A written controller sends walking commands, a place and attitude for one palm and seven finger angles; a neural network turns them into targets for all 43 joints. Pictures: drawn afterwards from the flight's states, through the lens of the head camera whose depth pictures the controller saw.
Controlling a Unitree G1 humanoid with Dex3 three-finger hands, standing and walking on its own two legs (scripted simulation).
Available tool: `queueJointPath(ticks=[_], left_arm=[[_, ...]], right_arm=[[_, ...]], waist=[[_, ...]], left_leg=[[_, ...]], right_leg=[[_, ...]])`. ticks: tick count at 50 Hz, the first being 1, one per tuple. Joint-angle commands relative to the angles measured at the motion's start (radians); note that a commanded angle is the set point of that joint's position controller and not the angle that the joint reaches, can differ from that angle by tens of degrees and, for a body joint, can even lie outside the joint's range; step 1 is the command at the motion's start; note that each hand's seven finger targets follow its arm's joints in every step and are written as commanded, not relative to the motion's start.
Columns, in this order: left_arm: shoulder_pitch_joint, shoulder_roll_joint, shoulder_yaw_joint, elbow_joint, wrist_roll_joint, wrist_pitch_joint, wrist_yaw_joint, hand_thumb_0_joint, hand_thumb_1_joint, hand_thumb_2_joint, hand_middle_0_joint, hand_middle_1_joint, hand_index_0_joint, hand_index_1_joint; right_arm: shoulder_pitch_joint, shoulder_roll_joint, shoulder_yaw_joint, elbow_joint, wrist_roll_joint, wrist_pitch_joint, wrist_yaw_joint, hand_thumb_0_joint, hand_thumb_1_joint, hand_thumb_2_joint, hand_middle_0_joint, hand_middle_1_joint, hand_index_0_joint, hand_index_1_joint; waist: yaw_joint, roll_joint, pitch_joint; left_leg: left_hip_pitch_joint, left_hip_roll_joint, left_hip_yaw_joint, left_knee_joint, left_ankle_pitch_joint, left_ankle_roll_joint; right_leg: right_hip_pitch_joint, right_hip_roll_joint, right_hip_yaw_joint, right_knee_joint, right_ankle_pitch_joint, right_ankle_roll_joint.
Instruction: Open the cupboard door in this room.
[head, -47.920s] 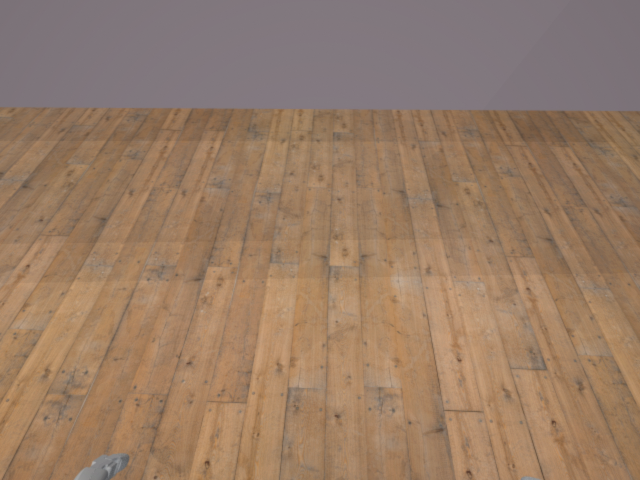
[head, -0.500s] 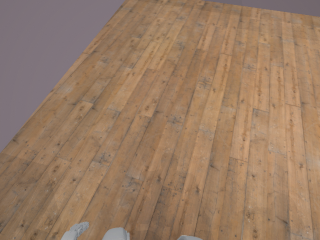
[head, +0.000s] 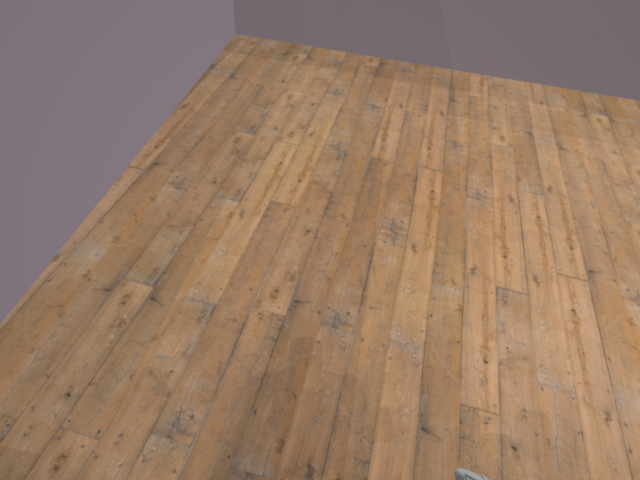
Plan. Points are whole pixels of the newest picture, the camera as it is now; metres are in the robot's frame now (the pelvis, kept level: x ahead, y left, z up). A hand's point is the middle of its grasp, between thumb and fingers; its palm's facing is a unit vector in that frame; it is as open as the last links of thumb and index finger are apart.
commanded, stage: walk to a spot facing it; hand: left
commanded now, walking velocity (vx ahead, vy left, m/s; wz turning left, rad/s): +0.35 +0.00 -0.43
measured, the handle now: out of the picture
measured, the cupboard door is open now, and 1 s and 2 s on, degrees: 46 46 46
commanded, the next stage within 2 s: turn to face it in 0.32 s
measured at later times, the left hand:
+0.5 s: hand (285, 329) +0.38 +0.09 -0.16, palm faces -0.21 -0.95 -0.21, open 7.4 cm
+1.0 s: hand (261, 317) +0.40 +0.14 -0.17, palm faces +0.09 -0.97 -0.21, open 7.4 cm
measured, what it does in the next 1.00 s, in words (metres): walks ahead: right foot, then left foot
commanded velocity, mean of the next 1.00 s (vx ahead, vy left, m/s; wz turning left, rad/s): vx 0.12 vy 0.00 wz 0.19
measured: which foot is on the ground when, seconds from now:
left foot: down 0.00-0.36, up 0.38-0.74, down 0.76-1.00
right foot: up 0.00-0.34, down 0.36-0.76, up 0.78-1.00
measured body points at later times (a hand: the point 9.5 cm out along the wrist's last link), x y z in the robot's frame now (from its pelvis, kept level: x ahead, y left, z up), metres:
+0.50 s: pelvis +0.22 -0.07 +0.00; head +0.25 -0.08 +0.45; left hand +0.39 +0.14 -0.14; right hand +0.13 -0.29 -0.15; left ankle +0.18 +0.08 -0.64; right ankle +0.24 -0.15 -0.73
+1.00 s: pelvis +0.33 -0.07 +0.00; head +0.37 -0.05 +0.45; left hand +0.40 +0.19 -0.15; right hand +0.41 -0.31 -0.14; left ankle +0.42 +0.02 -0.73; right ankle +0.31 -0.23 -0.67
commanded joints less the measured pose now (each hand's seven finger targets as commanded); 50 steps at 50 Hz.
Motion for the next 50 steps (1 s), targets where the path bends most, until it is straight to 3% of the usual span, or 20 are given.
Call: queueJointPath(ticks=[1,8,13,15,16,17,18,19,20,22,25,28,33,36,37,38,39,40,45,50], left_arm=[[-0.008,0.010,0.016,-0.103,0.010,-0.006,-0.019,0.000,0.900,0.900,-0.200,-0.300,-0.200,-0.300],[-0.239,0.006,0.013,-0.182,0.011,0.007,-0.038,0.000,0.900,0.900,-0.200,-0.300,-0.200,-0.300],[-0.336,0.035,0.011,-0.215,0.009,0.000,-0.040,0.000,0.900,0.900,-0.200,-0.300,-0.200,-0.300],[-0.224,0.064,0.014,-0.189,0.010,-0.013,-0.036,0.000,0.900,0.900,-0.200,-0.300,-0.200,-0.300],[-0.070,0.097,0.025,-0.140,0.013,-0.024,-0.031,0.000,0.900,0.900,-0.200,-0.300,-0.200,-0.300],[0.092,0.199,0.051,-0.094,0.020,-0.037,-0.018,0.000,0.900,0.900,-0.200,-0.300,-0.200,-0.300],[0.190,0.309,0.077,-0.077,0.005,-0.041,-0.002,0.000,0.900,0.900,-0.200,-0.300,-0.200,-0.300],[0.134,0.301,0.076,-0.092,-0.016,-0.030,0.015,0.000,0.900,0.900,-0.200,-0.300,-0.200,-0.300],[0.048,0.267,0.064,-0.111,-0.017,-0.026,0.019,0.000,0.900,0.900,-0.200,-0.300,-0.200,-0.300],[-0.075,0.171,0.028,-0.140,-0.014,-0.038,0.025,0.000,0.900,0.900,-0.200,-0.300,-0.200,-0.300],[-0.129,0.113,0.003,-0.132,-0.007,-0.060,0.028,0.000,0.900,0.900,-0.200,-0.300,-0.200,-0.300],[-0.148,0.095,-0.009,-0.119,-0.011,-0.064,0.024,0.000,0.900,0.900,-0.200,-0.300,-0.200,-0.300],[-0.124,0.109,0.009,-0.106,-0.005,-0.043,0.035,0.000,0.900,0.900,-0.200,-0.300,-0.200,-0.300],[-0.120,0.129,0.018,-0.112,-0.008,-0.025,0.039,0.000,0.900,0.900,-0.200,-0.300,-0.200,-0.300],[-0.082,0.106,0.018,-0.124,-0.015,-0.014,0.040,0.000,0.900,0.900,-0.200,-0.300,-0.200,-0.300],[-0.061,0.069,0.009,-0.147,-0.029,-0.006,0.038,0.000,0.900,0.900,-0.200,-0.300,-0.200,-0.300],[-0.122,0.105,0.002,-0.178,-0.016,0.008,0.042,0.000,0.900,0.900,-0.200,-0.300,-0.200,-0.300],[-0.155,0.097,0.013,-0.205,-0.008,0.011,0.039,0.000,0.900,0.900,-0.200,-0.300,-0.200,-0.300],[-0.144,0.088,0.022,-0.187,-0.002,0.032,0.026,0.000,0.900,0.900,-0.200,-0.300,-0.200,-0.300],[-0.166,0.082,0.022,-0.217,-0.002,0.041,0.029,0.000,0.900,0.900,-0.200,-0.300,-0.200,-0.300]], right_arm=[[0.165,-0.132,-0.036,0.039,0.013,-0.011,-0.023,0.000,-0.900,-0.900,0.200,0.300,0.200,0.300],[0.263,-0.159,-0.045,0.079,0.008,-0.005,-0.018,0.000,-0.900,-0.900,0.200,0.300,0.200,0.300],[0.338,-0.179,-0.038,0.109,-0.003,0.005,-0.021,0.000,-0.900,-0.900,0.200,0.300,0.200,0.300],[0.334,-0.200,-0.038,0.109,0.001,0.009,-0.022,0.000,-0.900,-0.900,0.200,0.300,0.200,0.300],[0.304,-0.210,-0.039,0.100,0.009,0.009,-0.021,0.000,-0.900,-0.900,0.200,0.300,0.200,0.300],[0.284,-0.186,-0.034,0.075,0.028,0.006,-0.009,0.000,-0.900,-0.900,0.200,0.300,0.200,0.300],[0.299,-0.126,-0.025,0.032,0.043,0.001,-0.010,0.000,-0.900,-0.900,0.200,0.300,0.200,0.300],[0.211,-0.172,-0.034,0.012,0.041,0.010,-0.016,0.000,-0.900,-0.900,0.200,0.300,0.200,0.300],[0.184,-0.141,-0.036,0.009,0.040,0.011,-0.015,0.000,-0.900,-0.900,0.200,0.300,0.200,0.300],[0.174,-0.108,-0.029,0.037,0.026,0.031,-0.015,0.000,-0.900,-0.900,0.200,0.300,0.200,0.300],[0.315,-0.042,-0.015,0.105,0.021,0.066,-0.011,0.000,-0.900,-0.900,0.200,0.300,0.200,0.300],[0.293,-0.026,-0.011,0.110,0.028,0.076,-0.006,0.000,-0.900,-0.900,0.200,0.300,0.200,0.300],[0.136,-0.051,-0.019,0.053,0.024,0.071,0.000,0.000,-0.900,-0.900,0.200,0.300,0.200,0.300],[0.217,-0.108,-0.031,0.060,0.012,0.070,0.004,0.000,-0.900,-0.900,0.200,0.300,0.200,0.300],[0.267,-0.180,-0.045,0.058,0.003,0.066,0.000,0.000,-0.900,-0.900,0.200,0.300,0.200,0.300],[0.295,-0.259,-0.060,0.047,0.004,0.066,-0.009,0.000,-0.900,-0.900,0.200,0.300,0.200,0.300],[0.285,-0.276,-0.060,0.045,0.009,0.079,-0.017,0.000,-0.900,-0.900,0.200,0.300,0.200,0.300],[0.234,-0.276,-0.065,0.014,0.008,0.083,-0.020,0.000,-0.900,-0.900,0.200,0.300,0.200,0.300],[0.098,-0.234,-0.059,-0.034,0.013,0.076,-0.028,0.000,-0.900,-0.900,0.200,0.300,0.200,0.300],[0.091,-0.266,-0.084,-0.046,0.010,0.096,-0.016,0.000,-0.900,-0.900,0.200,0.300,0.200,0.300]], waist=[[-0.020,0.215,0.006],[-0.063,0.148,0.056],[-0.086,0.167,0.063],[-0.029,0.156,-0.022],[0.046,0.129,-0.107],[0.116,-0.020,-0.231],[0.119,-0.267,-0.354],[0.104,-0.132,-0.266],[0.068,-0.057,-0.175],[-0.014,-0.025,-0.059],[-0.094,-0.054,-0.070],[-0.105,-0.054,-0.062],[-0.056,-0.065,-0.015],[-0.101,0.043,-0.067],[-0.107,0.238,-0.128],[-0.108,0.447,-0.168],[-0.121,0.335,-0.147],[-0.097,0.234,-0.090],[-0.045,0.182,-0.123],[-0.066,0.188,-0.140]], left_leg=[[0.079,0.268,-0.155,-0.375,0.077,0.073],[0.146,0.276,-0.030,-0.395,0.114,0.088],[0.261,0.303,0.024,-0.303,0.350,0.068],[0.305,0.286,0.069,-0.101,0.652,0.044],[0.230,0.250,0.098,0.099,0.714,0.011],[-0.018,0.177,0.146,0.382,0.477,-0.036],[-0.319,-0.006,0.088,0.735,-0.353,-0.096],[-0.392,0.052,-0.092,0.820,-0.344,-0.068],[-0.409,0.104,-0.112,0.816,-0.263,-0.068],[-0.306,0.132,-0.136,0.698,-0.170,-0.080],[-0.159,0.104,-0.107,0.519,-0.099,-0.086],[-0.127,0.078,-0.086,0.377,0.009,-0.090],[-0.157,0.056,-0.057,0.189,0.005,-0.076],[0.035,0.029,-0.073,0.003,0.200,-0.045],[0.145,0.142,-0.254,-0.066,0.441,0.025],[0.231,0.359,-0.556,-0.139,0.755,0.172],[0.168,0.379,-0.588,-0.185,0.563,0.214],[0.085,0.378,-0.617,-0.232,0.327,0.221],[0.009,0.216,-0.439,-0.258,0.106,0.122],[0.023,0.181,-0.480,-0.278,-0.071,0.117]], right_leg=[[-0.181,-0.083,0.037,-0.033,0.131,0.017],[-0.185,-0.094,-0.056,-0.426,0.250,0.023],[-0.124,-0.047,-0.102,-0.571,0.178,-0.016],[0.049,0.013,-0.145,-0.648,0.130,-0.048],[0.283,0.034,-0.145,-0.709,0.178,-0.071],[0.598,-0.135,0.062,-0.739,0.215,-0.128],[0.808,-0.425,0.551,-0.850,0.432,-0.260],[0.707,-0.424,0.539,-0.903,0.466,-0.278],[0.584,-0.403,0.435,-0.924,0.384,-0.276],[0.304,-0.314,0.234,-0.952,0.552,-0.196],[0.188,-0.239,0.027,-0.961,0.718,-0.150],[0.181,-0.213,-0.052,-0.982,0.661,-0.126],[0.288,-0.273,-0.064,-0.897,0.704,-0.113],[0.263,-0.245,-0.127,-0.656,0.605,-0.043],[0.161,-0.158,-0.167,-0.473,0.344,0.017],[-0.020,-0.028,-0.158,-0.228,-0.286,0.080],[-0.024,-0.024,-0.029,-0.106,-0.333,0.066],[-0.079,-0.043,-0.005,-0.057,-0.278,0.069],[-0.072,-0.048,0.025,-0.117,-0.065,0.084],[-0.027,-0.012,-0.004,-0.322,-0.085,0.086]])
